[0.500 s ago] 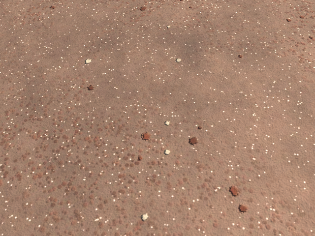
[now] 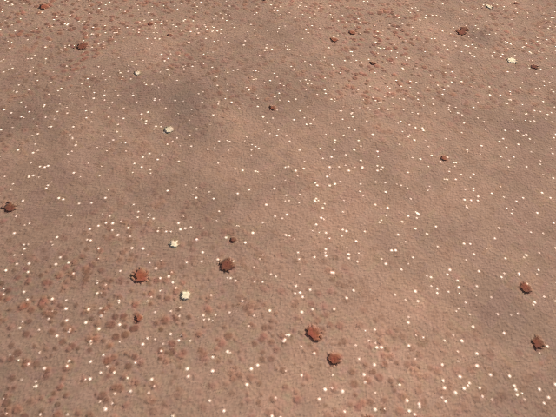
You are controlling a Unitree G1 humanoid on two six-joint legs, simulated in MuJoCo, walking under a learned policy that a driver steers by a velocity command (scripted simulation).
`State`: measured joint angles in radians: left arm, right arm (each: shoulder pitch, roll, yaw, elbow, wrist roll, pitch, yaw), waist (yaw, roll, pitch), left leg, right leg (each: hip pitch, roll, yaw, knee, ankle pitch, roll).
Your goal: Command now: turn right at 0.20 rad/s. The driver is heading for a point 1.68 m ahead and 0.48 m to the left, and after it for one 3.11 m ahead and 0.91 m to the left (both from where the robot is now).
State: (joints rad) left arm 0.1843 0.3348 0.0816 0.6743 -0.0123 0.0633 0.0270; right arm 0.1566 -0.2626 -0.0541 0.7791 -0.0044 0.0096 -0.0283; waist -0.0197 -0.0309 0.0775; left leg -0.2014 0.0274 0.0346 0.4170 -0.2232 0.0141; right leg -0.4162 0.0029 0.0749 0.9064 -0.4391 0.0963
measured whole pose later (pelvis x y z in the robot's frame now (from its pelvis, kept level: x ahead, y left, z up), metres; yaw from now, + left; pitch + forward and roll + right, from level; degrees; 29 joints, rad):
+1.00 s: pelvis +0.01 +0.02 +0.00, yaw +30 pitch +1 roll -2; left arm 0.10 0.32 0.09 0.75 -0.01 -0.02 0.03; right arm 0.17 -0.33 -0.06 0.68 0.01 0.04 -0.02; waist -0.03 0.00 0.06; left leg -0.25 -0.13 -0.23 0.47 -0.22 0.07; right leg -0.38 0.04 0.12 0.70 -0.35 0.10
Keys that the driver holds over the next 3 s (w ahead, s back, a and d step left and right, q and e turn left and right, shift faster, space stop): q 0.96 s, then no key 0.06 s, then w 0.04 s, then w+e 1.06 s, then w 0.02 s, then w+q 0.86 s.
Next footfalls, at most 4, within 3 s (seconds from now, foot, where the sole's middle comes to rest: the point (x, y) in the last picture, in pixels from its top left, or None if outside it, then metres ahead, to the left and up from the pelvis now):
0.10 right None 0.04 -0.15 -0.78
0.48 left None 0.02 0.10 -0.78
1.10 right None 0.13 -0.08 -0.78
1.42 left None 0.09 0.19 -0.78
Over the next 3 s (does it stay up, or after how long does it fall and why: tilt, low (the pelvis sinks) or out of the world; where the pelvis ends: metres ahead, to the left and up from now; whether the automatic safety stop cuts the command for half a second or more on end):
stays up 0.95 0.18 -0.01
